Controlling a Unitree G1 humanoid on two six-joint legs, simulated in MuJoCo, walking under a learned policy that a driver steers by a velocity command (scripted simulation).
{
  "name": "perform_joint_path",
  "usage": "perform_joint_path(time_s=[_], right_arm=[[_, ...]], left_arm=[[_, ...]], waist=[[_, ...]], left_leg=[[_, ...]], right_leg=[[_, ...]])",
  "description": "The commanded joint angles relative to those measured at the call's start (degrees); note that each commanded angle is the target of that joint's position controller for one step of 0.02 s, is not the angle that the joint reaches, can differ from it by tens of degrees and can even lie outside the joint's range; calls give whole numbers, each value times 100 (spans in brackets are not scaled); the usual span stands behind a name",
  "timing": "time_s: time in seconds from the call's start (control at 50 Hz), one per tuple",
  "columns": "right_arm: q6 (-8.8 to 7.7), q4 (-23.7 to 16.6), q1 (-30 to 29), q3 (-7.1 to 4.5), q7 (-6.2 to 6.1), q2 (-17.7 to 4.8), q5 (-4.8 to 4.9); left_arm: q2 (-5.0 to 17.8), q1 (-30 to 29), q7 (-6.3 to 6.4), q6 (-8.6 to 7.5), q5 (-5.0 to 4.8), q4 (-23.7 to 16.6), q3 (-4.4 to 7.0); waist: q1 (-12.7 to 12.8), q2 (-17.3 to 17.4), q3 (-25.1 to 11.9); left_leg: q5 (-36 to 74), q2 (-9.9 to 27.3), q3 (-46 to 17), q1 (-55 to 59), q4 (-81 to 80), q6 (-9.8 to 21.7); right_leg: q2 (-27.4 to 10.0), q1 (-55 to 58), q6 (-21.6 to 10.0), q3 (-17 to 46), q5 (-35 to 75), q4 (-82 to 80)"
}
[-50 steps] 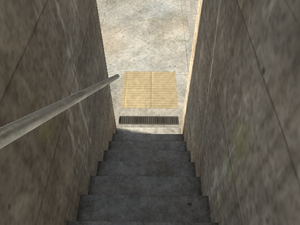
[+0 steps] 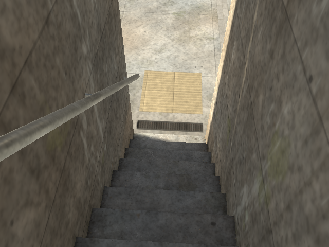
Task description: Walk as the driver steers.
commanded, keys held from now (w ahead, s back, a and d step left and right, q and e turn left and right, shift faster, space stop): w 1.00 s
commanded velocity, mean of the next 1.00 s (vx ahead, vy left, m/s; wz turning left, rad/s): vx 0.45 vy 0.00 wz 0.00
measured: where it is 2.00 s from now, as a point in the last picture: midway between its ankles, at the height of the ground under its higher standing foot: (169, 198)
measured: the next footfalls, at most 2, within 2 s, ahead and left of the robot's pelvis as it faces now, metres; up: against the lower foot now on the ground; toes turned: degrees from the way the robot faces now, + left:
right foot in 0.42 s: +0.20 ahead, -0.05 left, -0.20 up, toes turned +0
left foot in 0.80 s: +0.49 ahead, +0.19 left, -0.40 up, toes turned +6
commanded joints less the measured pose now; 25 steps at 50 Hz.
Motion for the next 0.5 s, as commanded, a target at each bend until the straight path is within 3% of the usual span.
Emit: perform_joint_path(time_s=[0.02, 0.04, 0.06, 0.08, 0.1, 0.12, 0.14, 0.16, 0.18, 0.2, 0.22, 0.24, 0.26, 0.28, 0.3, 0.32, 0.34, 0.36, 0.38, 0.4, 0.42, 0.44, 0.46, 0.48, 0.5], right_arm=[[-185, -917, -1056, 156, -79, -6, -102], [-146, -921, -865, 157, -89, -17, -89], [-141, -841, -413, 119, -78, -91, -32], [-156, -331, 980, -26, -109, -500, -27], [-182, 326, 2883, -163, -192, -884, -175], [-285, 480, 3535, -179, -136, -971, -283], [-329, 490, 3151, -211, -114, -932, -257], [-258, 456, 2568, -153, -90, -657, -180], [-179, 467, 2097, -42, -53, -367, -216], [-117, 290, 1111, 174, -125, 201, -380], [-144, -2, 380, 246, -201, 353, -237], [-233, -323, -284, 459, -313, 870, -150], [-293, -298, -125, 470, -424, 601, -53], [-397, -516, -181, 480, -510, 254, -95], [-453, -431, -18, 412, -495, -226, -14], [-504, -341, 79, 337, -454, -595, 10], [-405, -323, 197, 292, -365, -826, 60], [-282, -389, 206, 251, -280, -944, 95], [-153, -306, 53, 173, -145, -1047, 34], [-61, -133, 164, 32, 60, -1157, -55], [4, 205, 668, 204, 327, -319, -385], [45, -121, 868, 252, 417, 553, -337], [28, -600, 1092, 431, 473, 915, -137], [123, -916, 933, 491, 422, 772, -7], [227, -1119, 336, 544, 216, 756, -196]], left_arm=[[467, 257, 115, -10, 53, -258, 17], [482, 193, 96, 16, 40, -271, -1], [813, -152, 38, 14, 61, -369, 90], [1100, -748, -57, -16, 125, -677, 217], [772, -782, -222, -83, 204, -807, 184], [-116, -723, -373, -199, 48, -903, -38], [-201, -981, -364, -311, -65, -1234, -107], [79, -923, -332, -256, -17, -1157, -6], [215, -534, -324, -152, 21, -950, 77], [68, 111, -374, -13, 159, -781, -29], [16, 274, -410, 55, 375, -719, -3], [16, 475, -456, 128, 623, -483, -31], [87, 538, -473, 171, 575, -350, 30], [-5, 657, -559, 134, 330, -259, 24], [8, 745, -600, 165, 166, -170, 119], [351, 756, -600, 211, 230, -164, 250], [405, 821, -554, 191, 361, -185, 276], [393, 877, -489, 177, 379, -167, 225], [198, 2008, -435, 235, 325, 123, 167], [351, 4224, -331, 264, 287, 801, 284], [51, 4728, -195, 241, 398, 1049, 215], [449, 4116, -214, 259, 471, 743, 242], [511, 3233, -294, 104, 360, 513, 149], [602, 2545, -313, 48, 263, 496, 193], [167, 1966, -321, 4, 91, 526, 59]], waist=[[316, -275, -278], [189, -253, -267], [-163, -46, -343], [-804, 791, -720], [-1350, 1756, -1164], [-1267, 823, -599], [-1180, 123, -100], [-900, -168, 45], [-473, -297, 49], [120, -137, 41], [436, 3, 62], [445, 28, -65], [415, 31, -145], [456, -317, -273], [541, 128, -340], [612, 150, -148], [586, 36, 120], [589, -294, 377], [1048, -600, 212], [1716, -1702, 36], [1658, -1801, 28], [850, -908, -88], [64, -169, -476], [9, -190, -90], [-51, -160, 294]], left_leg=[[322, 19, 271, -2039, 431, -102], [215, -27, 352, -1520, 61, -102], [727, -159, 488, -218, -572, -109], [2556, -94, 15, 1880, -970, 92], [4413, 448, -1636, 4310, -1420, 767], [6271, 1172, -2901, 5242, -1430, 894], [5116, 1687, -3446, 4792, -1422, 1104], [4226, 1774, -3279, 4134, -1268, 1191], [4539, 1687, -2752, 3062, -1068, 1040], [4439, 1580, -2143, 1547, -1275, 626], [4211, 1107, -1663, -100, -1289, 371], [2840, 540, -846, -1067, -1342, 142], [2184, 335, -627, -1658, -772, 113], [1358, -358, 431, -2924, -348, -269], [753, -502, 659, -3578, -269, -436], [730, -259, 440, -3272, 91, -475], [1308, -33, 232, -2504, 495, -524], [2155, 306, -153, -1241, 1421, -488], [2615, 401, -650, -65, 3112, -374], [2294, -239, -509, -337, 5604, -479], [-891, -509, -814, -2218, 7128, -148], [-1054, -655, -1063, -4442, 7825, 102], [-589, -246, -1203, -5055, 7164, -179], [-312, 50, -1309, -6176, 6927, -307], [115, 694, -1560, -6726, 6384, -407]], right_leg=[[-1465, 1064, -1607, 2610, 293, -1531], [-1291, 649, -1452, 2244, 688, -1190], [-891, -116, -1248, 1583, 1583, -536], [-164, -1528, -773, 648, 2753, 1364], [526, -3755, -29, 67, 1123, 4113], [540, -5657, 70, 929, 84, 4460], [214, -6464, 213, 1269, 331, 4332], [-129, -6489, 331, 1312, 756, 4381], [-286, -5968, 354, 1308, 1188, 4283], [-613, -4849, 178, 1382, 2006, 3795], [-542, -3502, 126, 948, 2816, 3557], [-614, -2365, 170, 1025, 4742, 2094], [-464, -1591, 383, 816, 5333, 1813], [-120, 578, 434, 344, 7057, 802], [395, 1942, 702, -161, 6451, 945], [662, 2094, 818, -320, 5481, 1125], [650, 1645, 833, -382, 4348, 625], [421, 824, 649, -116, 3620, -597], [112, 739, 320, 118, 3889, -2024], [91, 2418, -122, -30, 5005, -3236], [-628, 4041, -478, 907, 4998, -2770], [-987, 4819, -954, 2141, 7043, -823], [-1816, 4355, -1790, 3226, 7763, -760], [-2456, 3551, -2174, 4126, 5139, -1373], [-2532, 2432, -2088, 4798, 2552, -1780]])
